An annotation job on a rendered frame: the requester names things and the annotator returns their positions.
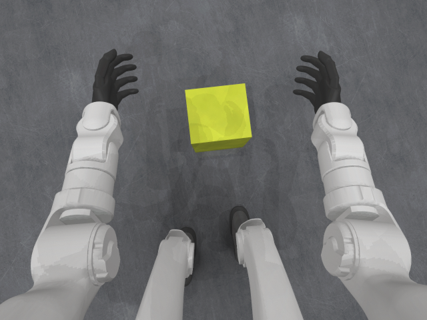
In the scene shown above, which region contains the robot right forearm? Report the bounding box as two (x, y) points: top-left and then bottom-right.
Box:
(311, 102), (412, 272)

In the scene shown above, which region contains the robot left upper arm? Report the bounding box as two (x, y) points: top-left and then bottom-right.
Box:
(0, 222), (120, 320)

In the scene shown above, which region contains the left robot thigh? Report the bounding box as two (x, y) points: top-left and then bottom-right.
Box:
(135, 237), (195, 320)

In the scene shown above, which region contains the robot right foot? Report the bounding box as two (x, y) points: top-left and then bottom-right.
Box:
(230, 206), (250, 262)

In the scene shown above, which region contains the right robot hand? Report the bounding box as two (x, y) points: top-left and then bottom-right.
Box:
(293, 51), (341, 114)

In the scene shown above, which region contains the robot right upper arm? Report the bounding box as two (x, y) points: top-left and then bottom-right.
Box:
(321, 219), (427, 320)

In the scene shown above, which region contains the left robot hand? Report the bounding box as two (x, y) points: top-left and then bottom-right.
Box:
(92, 49), (139, 110)

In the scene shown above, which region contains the carton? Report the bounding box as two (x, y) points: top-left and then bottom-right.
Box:
(185, 83), (252, 153)

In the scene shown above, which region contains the robot left forearm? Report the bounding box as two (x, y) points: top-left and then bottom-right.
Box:
(31, 101), (123, 282)

